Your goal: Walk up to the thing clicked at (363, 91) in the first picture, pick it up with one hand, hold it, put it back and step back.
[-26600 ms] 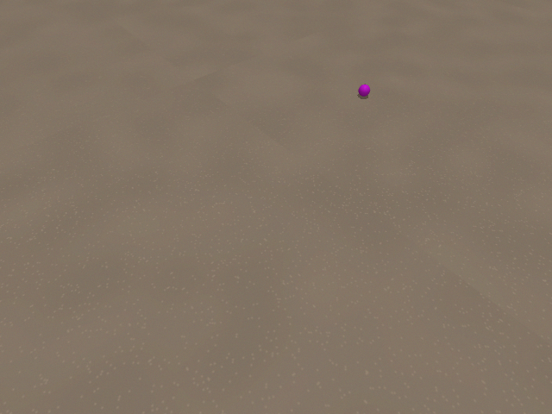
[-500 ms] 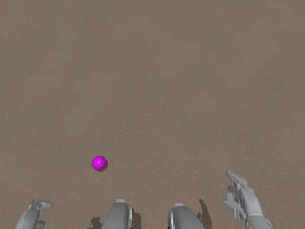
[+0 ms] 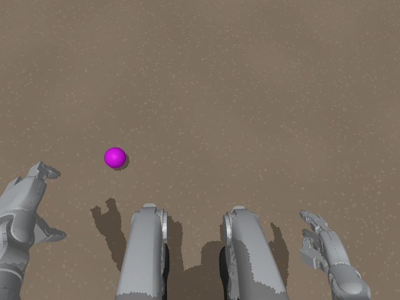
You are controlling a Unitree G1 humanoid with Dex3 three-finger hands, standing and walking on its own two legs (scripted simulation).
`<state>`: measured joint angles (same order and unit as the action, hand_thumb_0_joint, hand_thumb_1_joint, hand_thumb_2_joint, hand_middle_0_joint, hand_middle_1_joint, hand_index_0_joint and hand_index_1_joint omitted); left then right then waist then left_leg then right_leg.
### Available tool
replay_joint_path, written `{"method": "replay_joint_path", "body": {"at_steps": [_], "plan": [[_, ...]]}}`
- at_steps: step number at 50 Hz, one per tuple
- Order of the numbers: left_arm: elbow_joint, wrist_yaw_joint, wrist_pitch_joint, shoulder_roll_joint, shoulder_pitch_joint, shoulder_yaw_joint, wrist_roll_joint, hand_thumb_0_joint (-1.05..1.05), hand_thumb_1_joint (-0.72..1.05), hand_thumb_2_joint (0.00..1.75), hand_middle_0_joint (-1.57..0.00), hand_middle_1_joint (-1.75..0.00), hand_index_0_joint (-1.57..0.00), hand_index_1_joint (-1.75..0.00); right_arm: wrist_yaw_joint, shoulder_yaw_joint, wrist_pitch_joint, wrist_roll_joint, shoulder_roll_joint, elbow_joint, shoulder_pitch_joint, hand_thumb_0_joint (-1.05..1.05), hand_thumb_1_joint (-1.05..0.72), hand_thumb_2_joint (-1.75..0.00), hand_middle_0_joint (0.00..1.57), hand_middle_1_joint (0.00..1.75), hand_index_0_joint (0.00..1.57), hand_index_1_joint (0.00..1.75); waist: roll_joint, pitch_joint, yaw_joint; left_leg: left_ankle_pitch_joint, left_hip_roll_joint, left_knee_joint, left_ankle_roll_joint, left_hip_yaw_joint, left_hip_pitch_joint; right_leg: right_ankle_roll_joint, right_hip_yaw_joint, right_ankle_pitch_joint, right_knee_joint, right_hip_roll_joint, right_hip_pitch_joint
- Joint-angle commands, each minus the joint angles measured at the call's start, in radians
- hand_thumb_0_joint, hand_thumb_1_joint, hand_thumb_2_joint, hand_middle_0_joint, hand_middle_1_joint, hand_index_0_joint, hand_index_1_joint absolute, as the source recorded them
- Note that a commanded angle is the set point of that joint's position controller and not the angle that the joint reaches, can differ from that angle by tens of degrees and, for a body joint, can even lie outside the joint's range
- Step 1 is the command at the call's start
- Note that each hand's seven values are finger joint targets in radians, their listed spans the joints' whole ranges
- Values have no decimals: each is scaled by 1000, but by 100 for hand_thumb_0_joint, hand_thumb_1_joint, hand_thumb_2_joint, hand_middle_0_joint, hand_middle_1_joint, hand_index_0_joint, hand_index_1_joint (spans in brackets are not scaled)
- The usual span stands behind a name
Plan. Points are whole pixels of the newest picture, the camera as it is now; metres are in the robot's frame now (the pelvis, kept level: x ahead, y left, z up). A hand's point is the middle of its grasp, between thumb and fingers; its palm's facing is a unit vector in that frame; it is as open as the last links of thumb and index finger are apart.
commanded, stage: rise first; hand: left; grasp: from above
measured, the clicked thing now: (115, 157) +0.50 +0.29 -0.47
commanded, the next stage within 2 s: none
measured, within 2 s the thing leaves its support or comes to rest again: neither
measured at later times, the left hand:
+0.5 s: hand (73, 181) +0.37 +0.33 -0.27, palm faces -0.45 -0.13 -0.88, open 14.0 cm
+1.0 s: hand (84, 170) +0.42 +0.33 -0.33, palm faces -0.46 -0.04 -0.89, open 14.2 cm
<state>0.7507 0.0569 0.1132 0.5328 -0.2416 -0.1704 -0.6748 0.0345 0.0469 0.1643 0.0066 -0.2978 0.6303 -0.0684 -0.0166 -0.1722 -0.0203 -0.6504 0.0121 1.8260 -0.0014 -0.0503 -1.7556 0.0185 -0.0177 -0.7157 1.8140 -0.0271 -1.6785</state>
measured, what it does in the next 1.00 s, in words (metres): lowers itself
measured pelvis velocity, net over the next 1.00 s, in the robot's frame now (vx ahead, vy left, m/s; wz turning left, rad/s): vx -0.03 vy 0.00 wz -0.13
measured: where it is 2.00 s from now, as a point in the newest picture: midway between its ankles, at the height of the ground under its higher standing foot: (195, 288)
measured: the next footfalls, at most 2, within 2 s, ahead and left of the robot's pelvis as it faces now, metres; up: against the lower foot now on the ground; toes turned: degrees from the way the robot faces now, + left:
none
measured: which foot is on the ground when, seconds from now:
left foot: down 0.00-1.00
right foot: down 0.00-1.00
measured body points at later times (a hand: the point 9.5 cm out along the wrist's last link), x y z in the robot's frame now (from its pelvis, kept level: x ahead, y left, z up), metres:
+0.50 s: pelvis -0.04 +0.00 -0.14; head +0.18 +0.04 +0.25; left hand +0.39 +0.34 -0.22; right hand +0.04 -0.28 -0.26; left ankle +0.07 +0.12 -0.48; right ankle +0.05 -0.13 -0.48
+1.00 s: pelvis -0.03 +0.00 -0.17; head +0.22 +0.06 +0.20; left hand +0.44 +0.33 -0.28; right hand +0.05 -0.28 -0.28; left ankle +0.07 +0.12 -0.48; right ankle +0.05 -0.13 -0.48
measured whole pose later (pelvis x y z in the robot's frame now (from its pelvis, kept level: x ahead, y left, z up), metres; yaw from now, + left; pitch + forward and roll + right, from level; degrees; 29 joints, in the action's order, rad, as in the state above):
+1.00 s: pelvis -0.03 +0.00 -0.17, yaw -7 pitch +33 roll -9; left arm 1.32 0.34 0.36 0.86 -0.83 -0.20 -1.28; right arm 0.13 -0.04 -0.01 0.14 -0.26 0.74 -0.07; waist 0.05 -0.03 -0.14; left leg -0.67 0.02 2.38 0.00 -0.16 -2.30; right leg 0.03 -0.11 -0.73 2.31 -0.07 -2.18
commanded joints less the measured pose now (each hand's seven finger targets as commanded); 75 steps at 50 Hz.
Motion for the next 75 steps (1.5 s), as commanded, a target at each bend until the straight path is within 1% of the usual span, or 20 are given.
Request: {"method": "replay_joint_path", "body": {"at_steps": [1, 2, 5, 10, 13, 16, 18, 24, 30, 33, 37, 38, 46, 51, 52, 54, 60, 72, 73, 75], "plan": [[-18, 48, 58, 307, -214, -79, -84, 0, -55, 101, -7, -110, -8, -109, 2, 73, 13, -2, -168, -39, -131, 0, -89, -90, 20, 30, 20, 30, -56, -600, 9, 309, -11, -89, 30, 13, 385, -45, -34, 303, -141, -20, 144], [17, 45, 70, 310, -257, -69, -102, 0, -56, 101, -9, -108, -9, -108, 5, 74, 9, 0, -166, -26, -140, 0, -90, -90, 20, 30, 20, 30, -26, -587, -1, 281, -11, -61, 35, 16, 332, -43, -36, 287, -131, -24, 131], [55, 49, 114, 470, -382, -133, -178, 0, -57, 102, -7, -109, -7, -109, 11, 72, -10, 8, -180, 2, -154, 0, -89, -90, 20, 30, 20, 30, -42, -641, 18, 244, -10, 2, 34, 23, 268, -44, -34, 255, -74, -23, 106], [151, 70, 187, 482, -506, -108, -257, 0, -51, 100, -4, -109, -6, -108, 20, 59, -39, 24, -172, 32, -173, 0, -86, -89, 20, 30, 20, 30, -13, -587, -8, 118, -13, 78, 38, 32, 112, -41, -43, 146, -36, -32, 42], [172, 90, 220, 524, -558, -113, -303, 0, -52, 101, -5, -107, -5, -107, 27, 56, -57, 36, -181, 38, -172, 0, -86, -89, 20, 30, 20, 30, -83, -572, -3, 43, -11, 91, 31, 26, 107, -50, -61, 65, 6, -36, -41], [191, 119, 248, 543, -628, -101, -344, 0, -50, 100, -5, -106, -6, -105, 31, 48, -75, 45, -189, 49, -166, 0, -86, -89, 20, 30, 20, 30, -135, -546, -18, -41, -8, 97, 29, 3, 85, -55, -84, 0, 54, -40, -126], [191, 149, 260, 580, -659, -119, -372, 0, -50, 100, -5, -105, -7, -103, 33, 45, -88, 55, -192, 59, -171, 0, -87, -89, 20, 30, 20, 30, -163, -569, -16, -25, -8, 113, 28, -3, 106, -56, -94, 22, 78, -37, -143], [295, 239, 252, 597, -710, -107, -467, 0, -54, 103, -7, -97, -6, -98, 43, 31, -133, 74, -201, 86, -191, 0, -89, -90, 20, 30, 20, 30, -188, -564, -50, 90, -9, 179, 26, -11, 113, -61, -114, 128, 144, -39, -213], [399, 269, 230, 585, -769, -54, -534, 0, -51, 98, -9, -96, -9, -96, 56, 18, -153, 95, -202, 95, -194, 0, -90, -90, 20, 30, 20, 30, -213, -525, -70, 102, -4, 213, 28, -21, 97, -61, -127, 145, 181, -40, -260], [413, 277, 232, 613, -803, -55, -560, 0, -52, 99, -8, -98, -8, -97, 59, 16, -158, 101, -212, 92, -188, 0, -89, -90, 20, 30, 20, 30, -219, -514, -81, 72, 0, 224, 25, -32, 78, -60, -134, 129, 200, -42, -285], [404, 286, 245, 619, -824, -53, -575, 0, -54, 100, -7, -99, -7, -99, 64, 8, -162, 110, -212, 90, -188, 0, -90, -90, 20, 30, 20, 30, -238, -537, -85, 97, -1, 246, 25, -38, 93, -57, -139, 148, 221, -45, -287], [423, 285, 248, 621, -831, -47, -579, 0, -53, 99, -6, -100, -7, -100, 65, 7, -163, 114, -215, 92, -189, 0, -90, -90, 20, 30, 20, 30, -235, -535, -102, 98, 2, 258, 25, -43, 87, -56, -143, 151, 230, -47, -299], [439, 322, 247, 639, -840, -76, -578, 0, -56, 100, -6, -103, -6, -102, 76, -14, -167, 132, -213, 98, -197, 0, -91, -90, 20, 30, 20, 30, -263, -531, -102, 160, 10, 296, 25, -39, 78, -53, -151, 204, 259, -54, -292], [424, 329, 234, 660, -844, -86, -579, 0, -56, 101, -6, -103, -6, -103, 81, -17, -170, 140, -212, 94, -197, 0, -90, -90, 20, 30, 20, 30, -270, -578, -99, 203, 13, 333, 32, -28, 78, -49, -147, 243, 262, -63, -256], [425, 329, 233, 668, -853, -86, -575, 0, -56, 100, -5, -103, -6, -103, 81, -18, -168, 143, -217, 95, -199, 0, -90, -90, 20, 30, 20, 30, -263, -572, -115, 202, 13, 341, 34, -29, 61, -45, -149, 248, 263, -62, -248], [441, 327, 227, 659, -837, -85, -571, 0, -57, 101, -5, -103, -5, -103, 83, -23, -169, 143, -213, 101, -205, 0, -91, -90, 20, 30, 20, 30, -252, -555, -105, 199, 13, 335, 33, -34, 48, -48, -152, 245, 271, -63, -251], [456, 322, 222, 671, -848, -88, -559, 0, -55, 100, -6, -104, -6, -103, 85, -32, -171, 147, -217, 92, -196, 0, -91, -90, 20, 30, 20, 30, -247, -531, -116, 172, 18, 354, 35, -39, 10, -47, -156, 231, 278, -66, -259], [487, 320, 236, 687, -848, -82, -575, 0, -56, 101, -6, -103, -6, -103, 90, -55, -179, 154, -226, 98, -202, 0, -90, -90, 20, 30, 20, 30, -259, -518, -135, 185, 16, 380, 34, -47, 6, -46, -167, 240, 295, -73, -264], [482, 323, 240, 691, -863, -83, -575, 0, -61, 108, -6, -99, -3, -102, 92, -58, -180, 156, -226, 98, -200, 0, -91, -90, 20, 30, 20, 30, -274, -522, -137, 185, 15, 378, 31, -48, 1, -48, -168, 242, 301, -73, -261], [471, 331, 241, 701, -878, -95, -574, 0, -57, 102, -6, -103, -6, -103, 93, -57, -178, 157, -231, 97, -197, 0, -90, -90, 20, 30, 20, 30, -281, -529, -139, 183, 17, 380, 31, -52, 11, -47, -173, 239, 307, -73, -274]]}}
